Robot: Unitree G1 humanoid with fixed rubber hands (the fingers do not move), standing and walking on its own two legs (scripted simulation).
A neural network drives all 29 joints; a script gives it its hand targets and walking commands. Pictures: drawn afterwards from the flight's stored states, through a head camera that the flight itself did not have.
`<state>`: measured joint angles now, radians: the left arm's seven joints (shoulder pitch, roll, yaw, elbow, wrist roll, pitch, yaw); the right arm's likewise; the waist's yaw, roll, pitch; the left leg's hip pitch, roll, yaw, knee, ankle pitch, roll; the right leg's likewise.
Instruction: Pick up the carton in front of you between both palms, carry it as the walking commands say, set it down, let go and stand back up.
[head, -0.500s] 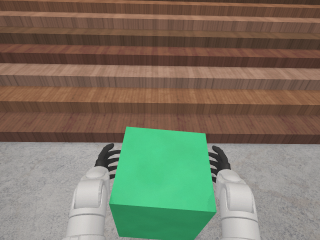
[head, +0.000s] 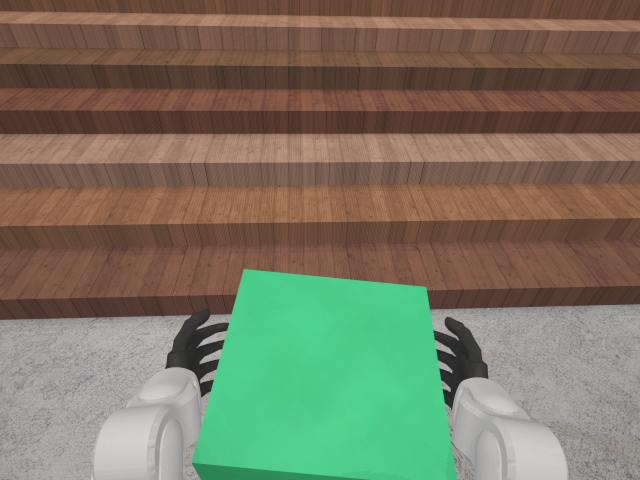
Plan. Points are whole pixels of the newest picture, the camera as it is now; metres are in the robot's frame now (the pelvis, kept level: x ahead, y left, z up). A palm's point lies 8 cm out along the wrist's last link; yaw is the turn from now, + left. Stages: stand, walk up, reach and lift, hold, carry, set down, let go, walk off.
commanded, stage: carry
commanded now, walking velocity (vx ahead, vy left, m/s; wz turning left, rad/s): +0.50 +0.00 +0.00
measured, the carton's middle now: (321, 409) +0.24 +0.00 +0.02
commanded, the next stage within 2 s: none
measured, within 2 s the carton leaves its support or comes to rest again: neither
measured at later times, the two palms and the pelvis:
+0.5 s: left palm (243, 200) +0.55 +0.12 +0.11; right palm (423, 198) +0.56 -0.18 +0.10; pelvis +0.32 -0.04 +0.00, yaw +2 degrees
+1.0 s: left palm (252, 84) +0.97 +0.16 +0.14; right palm (377, 83) +0.97 -0.14 +0.15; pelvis +0.65 +0.01 +0.00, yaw +1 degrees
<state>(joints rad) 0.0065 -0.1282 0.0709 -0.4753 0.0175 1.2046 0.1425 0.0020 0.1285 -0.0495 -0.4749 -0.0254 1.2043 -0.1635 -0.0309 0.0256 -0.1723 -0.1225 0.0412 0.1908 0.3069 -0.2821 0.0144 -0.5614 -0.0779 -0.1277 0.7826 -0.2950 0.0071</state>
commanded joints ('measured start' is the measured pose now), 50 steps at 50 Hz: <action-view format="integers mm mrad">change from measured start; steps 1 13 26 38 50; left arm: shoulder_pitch -361 -434 -437 -730 -1052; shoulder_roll -719 -800 -682 -571 -528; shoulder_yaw -555 -649 -636 -535 -383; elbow -87 -167 -162 -165 201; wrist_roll -210 -262 -274 -285 -176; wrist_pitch -19 -32 -30 34 -11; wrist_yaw -46 -100 -119 -2 44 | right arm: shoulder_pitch -402 -392 -424 -708 -1030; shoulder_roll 720 788 716 560 519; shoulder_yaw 592 623 631 535 367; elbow -116 -121 -156 -174 222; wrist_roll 276 252 238 316 231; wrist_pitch -13 -16 -27 32 -16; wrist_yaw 76 128 112 42 4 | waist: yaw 11 45 58 -6 -22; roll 107 -46 -163 29 119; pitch -42 -148 32 -218 -96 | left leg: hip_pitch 87 -565 -519 169 161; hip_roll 220 132 45 296 169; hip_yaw -144 -190 5 -379 -78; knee -133 889 258 -7 -10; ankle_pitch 176 -21 257 211 409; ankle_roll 104 11 -8 156 150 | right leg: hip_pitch -6 558 613 -118 -77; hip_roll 21 -292 -166 -39 43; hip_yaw -55 363 -11 142 -41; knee -178 -595 -624 501 -126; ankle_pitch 114 26 325 -29 231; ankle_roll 6 -152 -117 -67 -61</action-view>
